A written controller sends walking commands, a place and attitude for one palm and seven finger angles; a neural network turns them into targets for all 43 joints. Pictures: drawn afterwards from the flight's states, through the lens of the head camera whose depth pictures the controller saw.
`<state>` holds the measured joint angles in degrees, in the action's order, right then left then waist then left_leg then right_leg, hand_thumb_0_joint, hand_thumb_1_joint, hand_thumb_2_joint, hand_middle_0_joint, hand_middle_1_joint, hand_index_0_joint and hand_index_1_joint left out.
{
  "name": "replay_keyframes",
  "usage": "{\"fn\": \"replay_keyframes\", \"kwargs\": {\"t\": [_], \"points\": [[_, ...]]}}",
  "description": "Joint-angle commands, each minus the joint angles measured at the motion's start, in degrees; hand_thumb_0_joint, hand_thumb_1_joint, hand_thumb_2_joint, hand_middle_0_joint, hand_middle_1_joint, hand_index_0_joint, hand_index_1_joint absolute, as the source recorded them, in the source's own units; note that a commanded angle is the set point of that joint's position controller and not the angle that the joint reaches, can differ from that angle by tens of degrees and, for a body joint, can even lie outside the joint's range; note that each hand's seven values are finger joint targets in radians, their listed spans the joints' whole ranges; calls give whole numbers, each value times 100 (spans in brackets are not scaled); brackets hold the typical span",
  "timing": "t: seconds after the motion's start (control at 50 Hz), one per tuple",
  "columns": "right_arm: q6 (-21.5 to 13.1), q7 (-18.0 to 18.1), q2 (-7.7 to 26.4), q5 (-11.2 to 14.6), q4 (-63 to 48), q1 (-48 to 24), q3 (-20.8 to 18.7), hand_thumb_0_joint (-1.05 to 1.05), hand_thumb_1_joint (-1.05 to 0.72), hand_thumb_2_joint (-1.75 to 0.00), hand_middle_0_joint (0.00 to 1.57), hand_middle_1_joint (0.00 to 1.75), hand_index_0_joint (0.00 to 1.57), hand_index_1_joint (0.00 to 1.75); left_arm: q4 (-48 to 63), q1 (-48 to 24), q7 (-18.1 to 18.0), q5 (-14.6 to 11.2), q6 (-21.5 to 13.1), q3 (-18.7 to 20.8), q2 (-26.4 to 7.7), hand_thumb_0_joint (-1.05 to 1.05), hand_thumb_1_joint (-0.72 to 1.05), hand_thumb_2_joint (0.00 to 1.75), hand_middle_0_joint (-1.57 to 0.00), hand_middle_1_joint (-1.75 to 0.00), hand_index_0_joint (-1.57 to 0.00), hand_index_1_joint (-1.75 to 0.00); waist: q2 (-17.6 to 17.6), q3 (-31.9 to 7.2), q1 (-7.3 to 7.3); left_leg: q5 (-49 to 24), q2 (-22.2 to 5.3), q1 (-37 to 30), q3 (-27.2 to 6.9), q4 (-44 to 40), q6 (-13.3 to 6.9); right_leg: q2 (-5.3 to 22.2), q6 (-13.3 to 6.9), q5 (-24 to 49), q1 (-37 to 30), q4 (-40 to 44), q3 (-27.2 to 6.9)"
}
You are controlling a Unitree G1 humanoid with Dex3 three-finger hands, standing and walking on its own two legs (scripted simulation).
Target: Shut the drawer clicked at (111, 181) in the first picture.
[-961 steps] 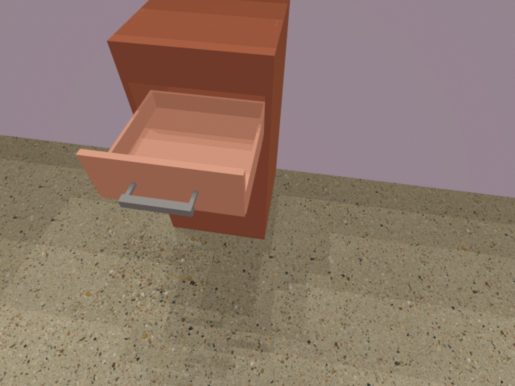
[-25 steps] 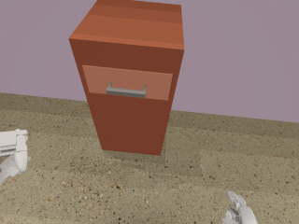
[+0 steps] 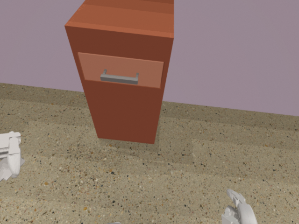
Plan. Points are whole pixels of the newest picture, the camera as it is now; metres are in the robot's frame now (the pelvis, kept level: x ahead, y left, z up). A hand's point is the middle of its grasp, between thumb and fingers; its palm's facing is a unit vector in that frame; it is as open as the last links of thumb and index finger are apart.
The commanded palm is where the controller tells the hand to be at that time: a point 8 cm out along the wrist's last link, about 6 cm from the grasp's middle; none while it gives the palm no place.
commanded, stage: step back with the hand held close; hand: left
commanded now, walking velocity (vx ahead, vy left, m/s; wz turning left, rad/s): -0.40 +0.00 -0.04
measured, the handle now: (120, 76) +0.74 +0.16 -0.10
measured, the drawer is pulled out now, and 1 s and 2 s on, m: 0.00 0.00 0.00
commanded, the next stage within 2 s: stop stepping back and stand still in 0.20 s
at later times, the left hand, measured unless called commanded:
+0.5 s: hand out of the picture +0.07 +0.22 +0.15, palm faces +0.27 -0.83 -0.48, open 3.2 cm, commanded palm +0.01 +0.27 +0.18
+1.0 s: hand out of the picture +0.03 +0.24 +0.15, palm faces +0.34 -0.87 -0.37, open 3.2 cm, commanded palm -0.04 +0.29 +0.18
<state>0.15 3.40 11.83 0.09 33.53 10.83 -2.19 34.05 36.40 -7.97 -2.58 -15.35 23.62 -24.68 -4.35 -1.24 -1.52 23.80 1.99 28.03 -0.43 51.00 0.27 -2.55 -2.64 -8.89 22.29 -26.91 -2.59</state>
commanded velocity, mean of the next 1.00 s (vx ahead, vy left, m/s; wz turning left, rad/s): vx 0.01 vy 0.01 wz -0.02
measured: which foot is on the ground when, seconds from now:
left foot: up 0.00-0.08, down 0.10-0.34, up 0.36-0.58, down 0.60-1.00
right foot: down 0.00-0.10, up 0.12-0.30, down 0.32-1.00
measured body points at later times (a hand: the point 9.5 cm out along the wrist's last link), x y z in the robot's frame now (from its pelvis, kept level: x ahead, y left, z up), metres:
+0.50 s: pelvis -0.13 -0.01 +0.00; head -0.11 +0.00 +0.45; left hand +0.05 +0.27 +0.18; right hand +0.03 -0.25 -0.08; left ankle -0.13 +0.12 -0.70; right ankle -0.10 -0.10 -0.74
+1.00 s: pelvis -0.17 +0.01 -0.01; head -0.18 +0.04 +0.44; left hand +0.00 +0.28 +0.17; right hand -0.04 -0.23 -0.10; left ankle -0.15 +0.10 -0.74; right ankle -0.15 -0.11 -0.74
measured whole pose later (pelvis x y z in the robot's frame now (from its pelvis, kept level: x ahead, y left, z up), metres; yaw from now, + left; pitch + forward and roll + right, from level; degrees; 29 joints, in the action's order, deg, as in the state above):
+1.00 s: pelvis -0.17 +0.01 -0.01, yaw -1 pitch -2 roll -2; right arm -5.1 3.5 10.2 -0.9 37.8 14.4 1.6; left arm 31.7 32.7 -8.3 -0.8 -11.1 18.4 -20.3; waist -1.5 -0.2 -0.9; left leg 20.6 -1.4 18.2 2.0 37.9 -1.7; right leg -0.7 -1.0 -15.7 16.2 -33.4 3.7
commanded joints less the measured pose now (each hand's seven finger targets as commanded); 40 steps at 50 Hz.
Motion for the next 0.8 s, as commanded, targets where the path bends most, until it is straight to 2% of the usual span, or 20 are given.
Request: {"fn": "replay_keyframes", "kwargs": {"t": [0.0,0.04,0.08,0.12,0.16,0.2,0.28,0.3,0.32,0.34,0.36,0.38,0.42,0.48,0.54,0.6,0.62,0.66,0.72,0.78], "points": [[-251,179,575,0,-775,-542,-126,0,-90,-90,20,30,20,30,847,12,-145,26,-143,472,-762,0,90,90,-140,-160,-140,-160,119,-702,16,-291,-103,-643,153,-1896,-69,1212,-144,2187,-816,470,-797],[-305,204,710,16,-723,-316,-193,0,-90,-90,20,30,20,30,1269,-158,-122,22,-214,435,-863,0,90,90,-140,-160,-140,-160,421,-993,-41,-1291,-417,-1109,56,-3170,-251,827,270,1715,-1115,-56,-449],[-509,206,740,18,-832,-285,-294,0,-90,-90,20,30,20,30,1614,-174,-106,113,-300,631,-1046,0,90,90,-140,-160,-140,-160,1349,-1268,54,-3222,-1616,-1414,-1056,-3001,-688,191,600,447,-593,-1238,-18],[-824,125,683,-38,-790,-234,-366,0,-90,-90,20,30,20,30,1572,100,-77,41,-310,904,-1124,0,90,90,-140,-160,-140,-160,1666,-1435,116,-4229,-1905,-1649,-954,-2879,-874,107,498,-1014,-30,-1906,88],[-986,83,755,-160,-777,-337,-301,0,-90,-90,20,30,20,30,1949,-130,-62,29,-249,978,-1123,0,90,90,-140,-160,-140,-160,2046,-968,132,-4128,-2161,-985,-1018,-3070,-1030,91,443,-1560,-42,-2693,-24],[-1058,29,662,-136,-560,-269,-276,0,-90,-90,20,30,20,30,1731,-78,-51,-13,-240,678,-716,0,90,90,-140,-160,-140,-160,1554,-665,111,-4905,-1996,-1427,-648,-2679,-774,197,360,-1431,61,-1763,74],[-976,-79,729,-123,-456,-458,-262,0,-90,-90,20,30,20,30,992,-116,20,115,-184,457,-546,0,90,90,-140,-160,-140,-160,912,-416,117,-3493,-1558,-1036,-250,-2159,-345,369,425,623,-900,12,240],[-912,-96,720,-72,-525,-415,-249,0,-90,-90,20,30,20,30,768,-63,45,108,-162,449,-562,0,90,90,-140,-160,-140,-160,375,-430,85,-2148,-1085,-734,133,-1824,-139,690,352,1706,-1082,366,-128],[-849,-88,629,-55,-611,-404,-218,0,-90,-90,20,30,20,30,617,-126,30,83,-142,533,-755,0,90,90,-140,-160,-140,-160,-551,-413,51,-556,-533,-291,385,-1315,44,1410,77,2240,-1016,693,-1114],[-765,-63,551,-17,-635,-408,-184,0,-90,-90,20,30,20,30,499,-128,-16,61,-81,628,-886,0,90,90,-140,-160,-140,-160,-923,-444,113,365,-249,-72,254,-454,54,1985,-230,1901,-784,1054,-1728],[-690,-76,576,67,-638,-384,-204,0,-90,-90,20,30,20,30,575,-45,-67,40,-53,572,-824,0,90,90,-140,-160,-140,-160,-757,-774,154,377,-167,75,20,283,-6,2103,-33,2479,-1150,978,-1825],[-635,-56,521,78,-614,-336,-161,0,-90,-90,20,30,20,30,558,101,-85,44,-34,625,-835,0,90,90,-140,-160,-140,-160,-639,-1158,145,159,-221,49,-131,425,-44,1944,121,2191,-1558,812,-1434],[-556,18,417,89,-805,-485,-37,0,-90,-90,20,30,20,30,730,191,-134,53,4,705,-852,0,90,90,-140,-160,-140,-160,-324,-1189,82,-148,-247,-42,-69,225,-37,1655,-64,920,-1491,768,-1154],[-569,120,469,75,-965,-575,10,0,-90,-90,20,30,20,30,1140,191,-169,21,9,589,-827,0,90,90,-140,-160,-140,-160,-316,-621,86,44,-283,-752,140,-1046,-147,1549,-339,-1339,-664,1209,-1052],[-702,164,615,-9,-836,-239,7,0,-90,-90,20,30,20,30,1260,138,-210,91,-52,407,-715,0,90,90,-140,-160,-140,-160,228,-215,-9,-135,-268,-1759,166,-2712,-348,1250,-59,-2586,-58,1192,-862],[-902,205,859,-32,-888,-152,-43,0,-90,-90,20,30,20,30,1571,-118,-226,198,-119,314,-640,0,90,90,-140,-160,-140,-160,2119,103,-2,1685,-1689,-1332,-1979,-4145,-1013,139,317,-1764,260,-1419,179],[-961,202,690,-9,-809,-153,-7,0,-90,-90,20,30,20,30,1376,-237,-251,229,-74,430,-757,0,90,90,-140,-160,-140,-160,2185,200,-56,2256,-1948,-807,-2256,-4442,-1163,83,376,-1815,324,-2409,358],[-1077,184,582,-16,-720,-125,-10,0,-90,-90,20,30,20,30,1381,-616,-249,261,-59,541,-832,0,90,90,-140,-160,-140,-160,1833,360,-53,1696,-1855,-835,-1984,-4229,-1171,201,312,-1696,620,-3058,252],[-1112,153,688,2,-579,-36,-15,0,-90,-90,20,30,20,30,631,-204,-254,208,53,242,-430,0,90,90,-140,-160,-140,-160,1222,386,104,470,-1463,-757,-930,-3694,-818,255,283,-1695,-269,-1364,636],[-1017,160,741,-17,-604,-208,13,0,-90,-90,20,30,20,30,526,-403,-189,220,108,31,-347,0,90,90,-140,-160,-140,-160,1104,379,71,999,-1113,-95,-530,-3263,-549,164,181,-1426,-1423,38,748]]}}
